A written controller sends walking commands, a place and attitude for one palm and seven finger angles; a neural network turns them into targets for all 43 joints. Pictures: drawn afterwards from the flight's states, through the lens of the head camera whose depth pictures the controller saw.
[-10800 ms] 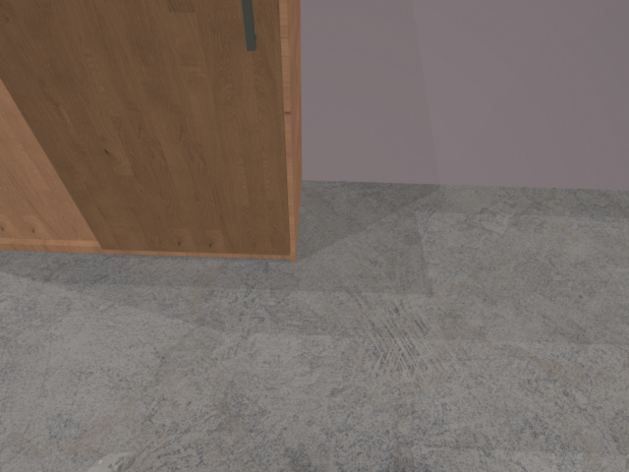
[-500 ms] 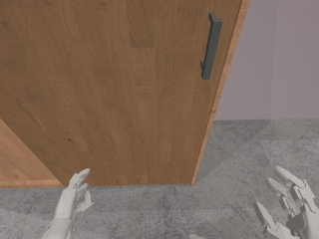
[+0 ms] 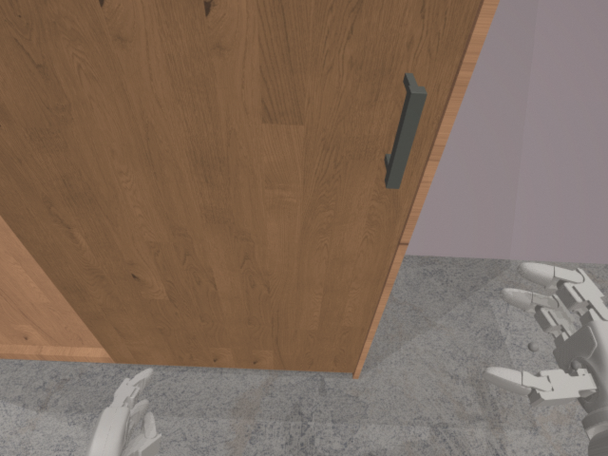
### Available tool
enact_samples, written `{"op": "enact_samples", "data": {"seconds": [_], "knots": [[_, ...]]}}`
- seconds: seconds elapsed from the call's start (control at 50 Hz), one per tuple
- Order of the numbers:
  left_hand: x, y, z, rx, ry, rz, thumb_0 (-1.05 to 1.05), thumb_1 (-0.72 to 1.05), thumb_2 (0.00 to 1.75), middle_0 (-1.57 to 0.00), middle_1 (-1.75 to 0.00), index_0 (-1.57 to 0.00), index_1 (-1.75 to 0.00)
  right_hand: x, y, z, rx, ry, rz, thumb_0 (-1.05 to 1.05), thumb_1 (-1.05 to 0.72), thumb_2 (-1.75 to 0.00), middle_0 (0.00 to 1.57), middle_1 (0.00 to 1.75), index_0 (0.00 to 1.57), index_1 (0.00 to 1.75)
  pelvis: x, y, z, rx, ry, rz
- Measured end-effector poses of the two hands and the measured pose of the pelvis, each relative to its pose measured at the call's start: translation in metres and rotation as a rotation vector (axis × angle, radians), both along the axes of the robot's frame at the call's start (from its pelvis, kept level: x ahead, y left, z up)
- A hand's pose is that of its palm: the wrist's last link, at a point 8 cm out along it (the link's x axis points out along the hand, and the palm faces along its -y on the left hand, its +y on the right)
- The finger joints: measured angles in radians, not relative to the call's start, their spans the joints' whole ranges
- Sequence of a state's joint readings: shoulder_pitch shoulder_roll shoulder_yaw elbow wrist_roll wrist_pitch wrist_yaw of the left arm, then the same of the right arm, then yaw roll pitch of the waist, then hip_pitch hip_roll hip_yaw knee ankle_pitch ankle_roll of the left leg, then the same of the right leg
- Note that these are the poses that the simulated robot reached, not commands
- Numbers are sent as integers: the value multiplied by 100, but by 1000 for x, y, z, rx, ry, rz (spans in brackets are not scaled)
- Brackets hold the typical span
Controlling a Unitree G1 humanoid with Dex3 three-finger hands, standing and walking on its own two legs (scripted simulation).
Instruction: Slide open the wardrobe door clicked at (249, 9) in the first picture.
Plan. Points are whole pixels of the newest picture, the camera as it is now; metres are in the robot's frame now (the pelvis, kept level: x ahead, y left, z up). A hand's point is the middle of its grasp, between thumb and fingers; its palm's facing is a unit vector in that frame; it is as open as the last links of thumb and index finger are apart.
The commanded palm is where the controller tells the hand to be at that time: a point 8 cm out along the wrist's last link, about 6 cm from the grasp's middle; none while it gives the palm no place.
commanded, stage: raise the hand with hooked fingers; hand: right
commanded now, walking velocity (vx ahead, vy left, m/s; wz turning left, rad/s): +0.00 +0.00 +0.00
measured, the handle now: (400, 133) +0.49 -0.12 +0.20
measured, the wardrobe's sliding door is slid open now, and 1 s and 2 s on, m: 0.00 0.00 0.00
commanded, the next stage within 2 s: move the hooked fingers beside the handle in 1.04 s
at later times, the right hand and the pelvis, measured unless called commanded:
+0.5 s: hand out of the picture +0.26 -0.27 +0.22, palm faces +0.12 +0.99 -0.11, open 13.9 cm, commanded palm +0.23 -0.31 +0.23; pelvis +0.00 +0.01 +0.02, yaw -1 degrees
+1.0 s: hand out of the picture +0.28 -0.28 +0.23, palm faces +0.15 +0.99 -0.08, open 14.0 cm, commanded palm +0.24 -0.31 +0.23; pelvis +0.00 +0.01 +0.02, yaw +0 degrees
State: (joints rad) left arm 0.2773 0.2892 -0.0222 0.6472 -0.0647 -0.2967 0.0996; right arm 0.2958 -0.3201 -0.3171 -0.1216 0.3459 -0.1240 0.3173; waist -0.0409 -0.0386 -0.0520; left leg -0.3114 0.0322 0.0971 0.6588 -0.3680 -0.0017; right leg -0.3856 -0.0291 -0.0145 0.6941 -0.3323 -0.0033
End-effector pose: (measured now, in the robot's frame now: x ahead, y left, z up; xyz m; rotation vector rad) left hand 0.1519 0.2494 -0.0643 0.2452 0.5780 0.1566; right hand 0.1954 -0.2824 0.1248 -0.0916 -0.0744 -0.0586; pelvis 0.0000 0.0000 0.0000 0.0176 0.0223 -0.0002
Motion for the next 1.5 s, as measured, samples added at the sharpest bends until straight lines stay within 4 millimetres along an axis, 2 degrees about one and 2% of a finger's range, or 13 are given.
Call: {"op": "enact_samples", "data": {"seconds": [0.08,0.2,0.26,0.4,0.6,0.68,0.78,0.9,0.98,1.1,1.28,1.36,1.5], "knots": [[17,-9,14,-6,-69,-14,2,91,90,-20,-30,-20,-30,12,-8,10,-3,19,14,0,24,-42,28,103,29,103,-1,-1,4,-4,-22,1],[36,-30,30,-45,-144,-73,1,91,90,-20,-30,-20,-30,20,-28,53,-8,-91,-49,0,37,-36,29,111,30,112,0,0,9,-5,-55,-1],[41,-39,31,-66,-148,-100,1,90,90,-20,-30,-20,-30,23,-34,65,-3,-88,-57,0,42,-34,30,115,30,115,-1,0,11,-5,-66,-4],[38,-44,26,-84,-101,-120,1,90,90,-20,-30,-20,-30,32,-39,70,-3,16,-48,-1,48,-31,30,119,30,119,-5,3,15,-9,-78,-11],[26,-29,21,-73,-54,-91,1,90,90,-20,-30,-20,-30,47,-53,122,-17,-99,-66,-1,50,-30,30,120,31,120,-4,9,17,-10,-92,-11],[23,-19,19,-78,-45,-69,2,90,90,-20,-30,-20,-30,58,-51,108,5,18,-41,-1,50,-30,30,120,31,120,-5,9,17,-12,-79,-7],[20,-9,19,-67,-38,-45,2,90,90,-20,-30,-20,-30,58,-34,84,16,64,3,-1,50,-30,30,120,30,120,-5,10,17,-15,-71,7],[24,-9,26,-52,-57,-45,2,91,90,-20,-30,-20,-30,51,-34,100,14,-88,-48,-1,50,-30,30,120,31,120,1,13,17,-14,-86,10],[31,-13,25,-65,-66,-55,2,91,90,-20,-30,-20,-30,54,-44,108,8,-65,-85,-1,50,-30,30,120,31,120,2,13,17,-13,-88,2],[36,-19,22,-84,-61,-64,1,90,90,-20,-30,-20,-30,62,-39,94,9,47,-34,-1,50,-30,30,120,31,120,1,11,17,-15,-73,0],[38,-22,26,-77,-66,-70,2,90,90,-20,-30,-20,-30,59,-36,100,31,-65,-38,-1,50,-30,30,120,31,120,5,10,17,-14,-81,3],[38,-23,24,-73,-58,-68,1,90,90,-20,-30,-20,-30,67,-36,96,36,-19,-50,-1,51,-30,30,120,31,120,3,9,17,-13,-83,-4],[32,-24,21,-76,-42,-52,1,90,90,-20,-30,-20,-30,85,-15,93,38,-4,10,-1,51,-30,30,120,31,120,1,6,18,-16,-76,0]]}}
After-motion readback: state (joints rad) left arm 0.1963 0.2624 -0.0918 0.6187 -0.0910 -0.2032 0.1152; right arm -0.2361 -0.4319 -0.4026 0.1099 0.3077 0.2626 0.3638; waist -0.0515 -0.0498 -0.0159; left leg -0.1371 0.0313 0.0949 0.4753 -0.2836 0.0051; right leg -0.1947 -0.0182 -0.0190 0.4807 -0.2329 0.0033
